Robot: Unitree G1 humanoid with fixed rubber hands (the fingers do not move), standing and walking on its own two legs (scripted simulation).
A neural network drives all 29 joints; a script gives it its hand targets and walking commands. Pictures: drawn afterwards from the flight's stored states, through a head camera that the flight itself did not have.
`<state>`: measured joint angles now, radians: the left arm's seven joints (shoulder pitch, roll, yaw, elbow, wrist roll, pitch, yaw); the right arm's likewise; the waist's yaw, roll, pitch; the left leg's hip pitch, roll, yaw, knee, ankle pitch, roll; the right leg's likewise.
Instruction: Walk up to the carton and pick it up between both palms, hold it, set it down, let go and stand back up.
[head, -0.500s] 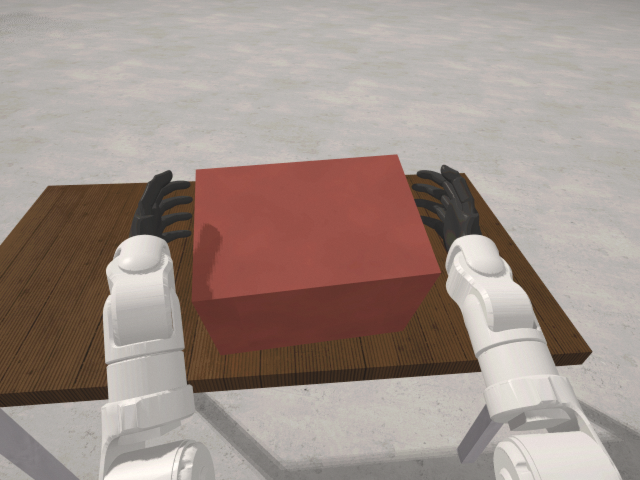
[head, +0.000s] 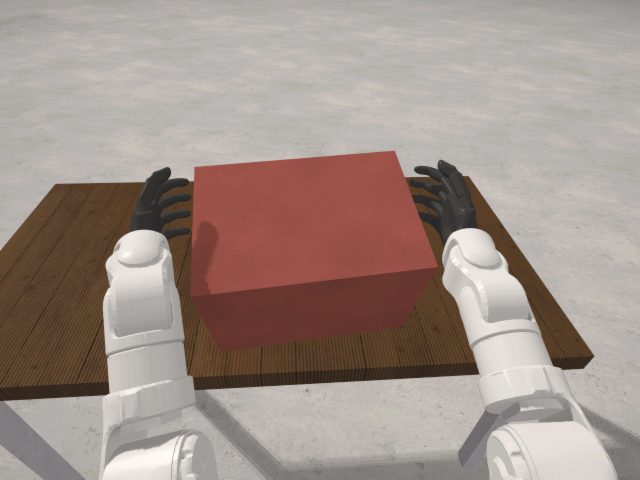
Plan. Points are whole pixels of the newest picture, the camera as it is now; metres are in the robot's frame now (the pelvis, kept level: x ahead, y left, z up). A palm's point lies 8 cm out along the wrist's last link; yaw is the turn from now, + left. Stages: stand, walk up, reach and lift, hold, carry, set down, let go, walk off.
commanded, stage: hold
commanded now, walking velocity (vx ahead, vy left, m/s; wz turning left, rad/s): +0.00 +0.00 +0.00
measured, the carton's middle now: (306, 253) +0.41 +0.01 +0.10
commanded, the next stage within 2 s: none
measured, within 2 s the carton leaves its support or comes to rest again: neither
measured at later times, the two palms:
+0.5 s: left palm (155, 241) +0.35 +0.18 +0.18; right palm (464, 233) +0.35 -0.18 +0.18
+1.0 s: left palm (152, 242) +0.35 +0.19 +0.18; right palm (460, 233) +0.35 -0.17 +0.18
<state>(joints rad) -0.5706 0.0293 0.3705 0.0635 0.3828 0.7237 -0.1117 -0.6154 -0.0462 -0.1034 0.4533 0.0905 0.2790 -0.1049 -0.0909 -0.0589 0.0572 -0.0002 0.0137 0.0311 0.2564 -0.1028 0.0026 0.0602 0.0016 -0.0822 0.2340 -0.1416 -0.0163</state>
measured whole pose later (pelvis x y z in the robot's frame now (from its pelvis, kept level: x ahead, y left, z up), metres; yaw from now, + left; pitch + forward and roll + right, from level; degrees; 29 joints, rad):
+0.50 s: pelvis -0.01 +0.00 +0.00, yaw -1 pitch -9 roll +0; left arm -0.55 0.01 0.35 0.04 0.38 0.73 -0.09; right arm -0.60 -0.07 -0.10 0.45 0.10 0.28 -0.10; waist -0.08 -0.06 0.06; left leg -0.01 0.02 0.04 0.26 -0.10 0.00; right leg 0.05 0.00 -0.07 0.25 -0.14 -0.02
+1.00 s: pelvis +0.00 +0.01 +0.00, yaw +0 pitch -9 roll +0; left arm -0.50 0.01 0.33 -0.03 0.37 0.74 -0.10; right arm -0.56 -0.07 -0.07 0.39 0.13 0.28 -0.11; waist -0.10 -0.06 0.07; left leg 0.01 0.01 0.04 0.27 -0.12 0.01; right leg 0.08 0.00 -0.08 0.23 -0.14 -0.01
